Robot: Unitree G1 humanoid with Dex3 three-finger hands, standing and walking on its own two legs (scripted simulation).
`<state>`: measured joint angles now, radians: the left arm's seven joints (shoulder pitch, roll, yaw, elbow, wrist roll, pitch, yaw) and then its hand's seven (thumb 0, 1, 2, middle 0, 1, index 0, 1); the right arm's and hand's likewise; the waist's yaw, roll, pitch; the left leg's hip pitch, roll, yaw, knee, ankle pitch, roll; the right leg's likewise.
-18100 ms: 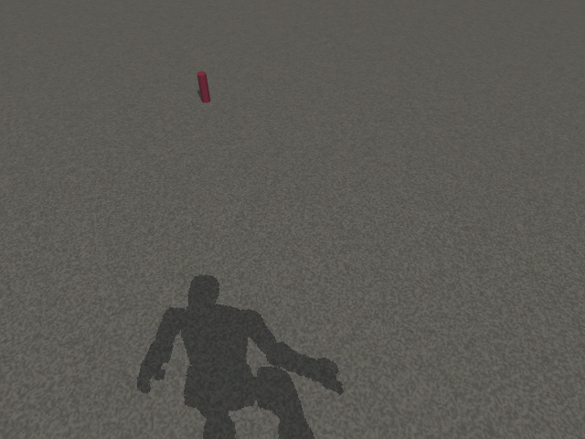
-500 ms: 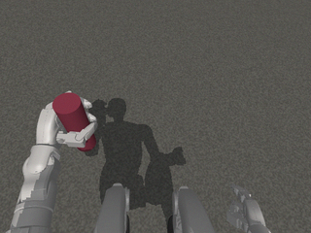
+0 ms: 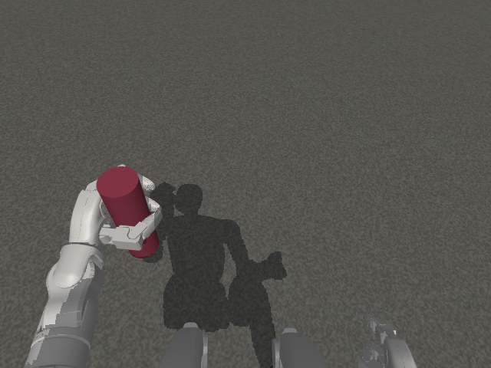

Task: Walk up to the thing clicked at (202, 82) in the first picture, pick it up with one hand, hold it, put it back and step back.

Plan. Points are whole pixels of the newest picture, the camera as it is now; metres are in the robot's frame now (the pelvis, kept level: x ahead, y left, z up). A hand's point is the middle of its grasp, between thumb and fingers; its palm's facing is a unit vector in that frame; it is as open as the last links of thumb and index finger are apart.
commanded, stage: lift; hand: left
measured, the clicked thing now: (132, 217) +0.34 +0.18 +0.03
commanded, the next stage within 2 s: hold in 0.66 s
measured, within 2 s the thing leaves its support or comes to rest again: neither
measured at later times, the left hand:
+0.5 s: hand (138, 189) +0.36 +0.16 +0.09, palm faces -0.07 -1.00 +0.02, open 7.4 cm
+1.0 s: hand (141, 182) +0.36 +0.15 +0.11, palm faces -0.07 -1.00 +0.02, open 7.4 cm
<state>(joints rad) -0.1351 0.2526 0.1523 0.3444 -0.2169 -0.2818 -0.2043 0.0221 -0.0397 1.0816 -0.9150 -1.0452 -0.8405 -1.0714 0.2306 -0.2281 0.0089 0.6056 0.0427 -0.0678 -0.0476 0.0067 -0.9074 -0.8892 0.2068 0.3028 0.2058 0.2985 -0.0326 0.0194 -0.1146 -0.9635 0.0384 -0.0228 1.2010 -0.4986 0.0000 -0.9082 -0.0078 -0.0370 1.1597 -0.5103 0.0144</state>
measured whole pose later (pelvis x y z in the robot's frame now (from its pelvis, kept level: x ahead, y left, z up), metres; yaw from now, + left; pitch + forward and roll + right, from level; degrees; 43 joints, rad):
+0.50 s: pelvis +0.03 +0.00 +0.04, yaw +0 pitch +11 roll -2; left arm -0.15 0.24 0.15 0.42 -0.23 -0.32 -0.25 0.02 -0.04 1.08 -0.91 -1.05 -0.84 -1.07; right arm 0.24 -0.23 0.01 0.63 0.03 -0.07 -0.06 0.01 -0.90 -0.89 0.21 0.30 0.21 0.30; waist -0.03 0.01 -0.08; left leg -0.73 0.04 -0.01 1.00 -0.46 -0.01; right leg -0.68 0.00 -0.03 0.96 -0.47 0.01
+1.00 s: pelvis +0.03 -0.01 +0.05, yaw +0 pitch +8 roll -1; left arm -0.16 0.22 0.16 0.46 -0.23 -0.32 -0.26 0.02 -0.04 1.08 -0.91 -1.05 -0.84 -1.07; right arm 0.24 -0.23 0.00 0.64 0.02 -0.04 -0.05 0.01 -0.90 -0.89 0.21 0.30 0.21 0.30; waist -0.03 0.02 -0.06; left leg -0.62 0.04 0.00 0.90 -0.42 -0.01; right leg -0.58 0.00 -0.03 0.88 -0.43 0.00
